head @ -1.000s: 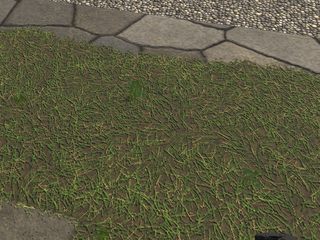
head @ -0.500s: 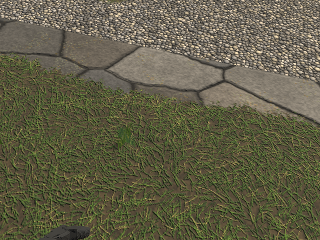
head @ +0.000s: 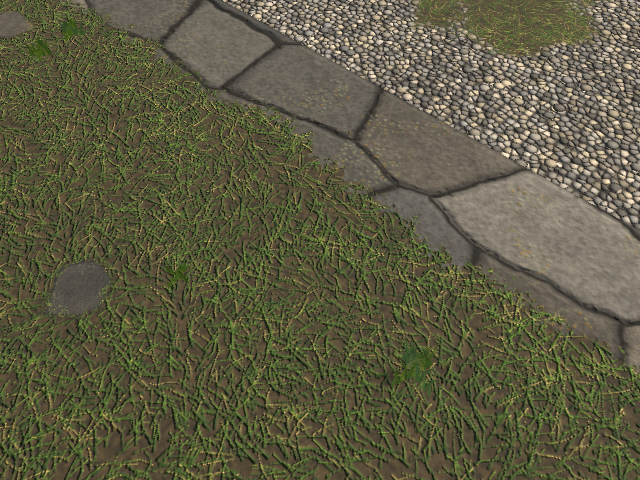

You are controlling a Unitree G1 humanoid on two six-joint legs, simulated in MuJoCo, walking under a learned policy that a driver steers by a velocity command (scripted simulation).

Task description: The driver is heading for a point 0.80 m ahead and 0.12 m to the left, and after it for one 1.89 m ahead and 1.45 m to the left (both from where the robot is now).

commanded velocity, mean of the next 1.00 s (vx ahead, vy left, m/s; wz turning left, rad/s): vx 0.50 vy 0.00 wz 0.43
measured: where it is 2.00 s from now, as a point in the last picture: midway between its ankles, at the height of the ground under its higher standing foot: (268, 364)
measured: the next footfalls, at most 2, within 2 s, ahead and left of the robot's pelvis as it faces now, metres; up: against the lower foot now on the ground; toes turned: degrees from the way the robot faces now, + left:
left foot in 0.14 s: +0.22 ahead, +0.10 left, +0.00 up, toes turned +10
right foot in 0.68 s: +0.57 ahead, +0.04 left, +0.00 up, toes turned +23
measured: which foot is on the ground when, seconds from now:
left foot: up 0.00-0.12, down 0.14-0.70, up 0.72-1.00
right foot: down 0.00-0.16, up 0.18-0.66, down 0.68-1.00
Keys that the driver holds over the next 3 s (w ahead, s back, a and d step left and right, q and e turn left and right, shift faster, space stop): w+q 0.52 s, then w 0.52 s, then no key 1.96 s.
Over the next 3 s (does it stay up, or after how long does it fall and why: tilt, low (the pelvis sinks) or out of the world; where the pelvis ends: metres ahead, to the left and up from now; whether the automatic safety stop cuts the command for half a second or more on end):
stays up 0.72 0.22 0.00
